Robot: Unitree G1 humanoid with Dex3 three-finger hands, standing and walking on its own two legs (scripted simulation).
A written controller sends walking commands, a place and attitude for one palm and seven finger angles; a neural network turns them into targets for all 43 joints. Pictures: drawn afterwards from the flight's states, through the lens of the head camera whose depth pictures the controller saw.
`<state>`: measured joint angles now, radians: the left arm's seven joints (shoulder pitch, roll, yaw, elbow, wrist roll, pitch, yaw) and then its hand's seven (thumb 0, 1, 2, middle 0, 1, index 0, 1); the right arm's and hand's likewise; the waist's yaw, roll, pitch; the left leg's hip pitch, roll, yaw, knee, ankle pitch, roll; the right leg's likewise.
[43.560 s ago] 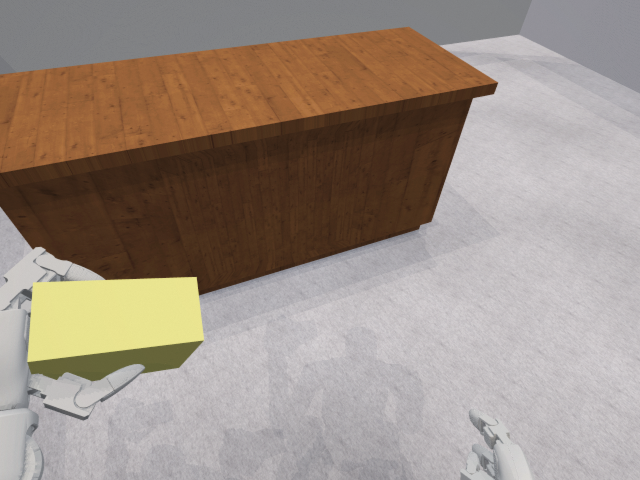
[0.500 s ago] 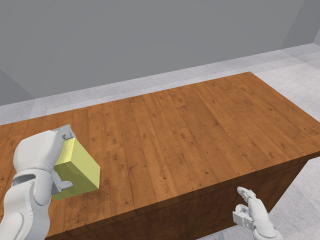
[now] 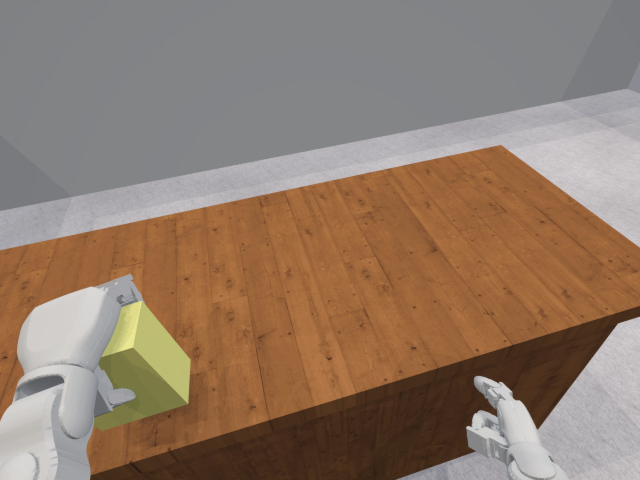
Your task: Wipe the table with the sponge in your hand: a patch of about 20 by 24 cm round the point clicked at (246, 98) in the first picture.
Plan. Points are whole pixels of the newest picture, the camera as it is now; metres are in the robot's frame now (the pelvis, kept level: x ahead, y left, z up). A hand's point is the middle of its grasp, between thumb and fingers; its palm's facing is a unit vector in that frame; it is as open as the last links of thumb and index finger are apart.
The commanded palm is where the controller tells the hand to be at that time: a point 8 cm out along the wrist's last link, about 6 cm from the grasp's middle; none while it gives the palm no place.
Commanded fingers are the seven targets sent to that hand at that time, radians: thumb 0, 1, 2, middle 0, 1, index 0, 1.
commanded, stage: bring the sponge back beside the body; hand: left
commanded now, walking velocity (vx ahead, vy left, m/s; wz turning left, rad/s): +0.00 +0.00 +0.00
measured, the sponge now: (131, 377) +0.19 +0.27 +0.06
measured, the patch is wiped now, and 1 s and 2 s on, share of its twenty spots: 1.00 1.00 1.00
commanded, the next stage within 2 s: step back with the hand held close in 0.50 s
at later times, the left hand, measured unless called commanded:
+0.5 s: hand (106, 357) +0.19 +0.28 +0.11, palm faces +0.10 -0.14 -0.99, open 10.5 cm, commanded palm +0.15 +0.28 +0.18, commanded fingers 0.00 0.10 1.30 -1.20 -1.60 -1.20 -1.60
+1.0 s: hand (100, 335) +0.19 +0.27 +0.15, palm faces +0.37 -0.83 -0.42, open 10.6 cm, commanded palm +0.14 +0.30 +0.17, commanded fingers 0.00 0.10 1.30 -1.20 -1.60 -1.20 -1.60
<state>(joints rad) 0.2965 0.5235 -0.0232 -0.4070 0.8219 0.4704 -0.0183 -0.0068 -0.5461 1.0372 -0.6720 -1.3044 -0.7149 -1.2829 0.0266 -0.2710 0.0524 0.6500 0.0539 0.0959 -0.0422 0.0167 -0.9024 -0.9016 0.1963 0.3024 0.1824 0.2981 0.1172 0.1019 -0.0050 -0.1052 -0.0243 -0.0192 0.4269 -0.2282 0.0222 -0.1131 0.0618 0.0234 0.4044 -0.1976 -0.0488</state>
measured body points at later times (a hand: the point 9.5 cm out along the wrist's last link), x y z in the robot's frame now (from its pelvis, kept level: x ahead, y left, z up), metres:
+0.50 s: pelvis +0.00 +0.00 +0.00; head -0.04 -0.04 +0.45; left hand +0.18 +0.28 +0.17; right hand +0.25 -0.20 -0.07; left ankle +0.01 +0.11 -0.74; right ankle +0.02 -0.09 -0.74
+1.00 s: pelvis -0.01 +0.02 -0.02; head -0.01 +0.03 +0.43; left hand +0.17 +0.31 +0.18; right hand +0.14 -0.24 -0.10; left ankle +0.01 +0.11 -0.74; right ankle +0.02 -0.09 -0.74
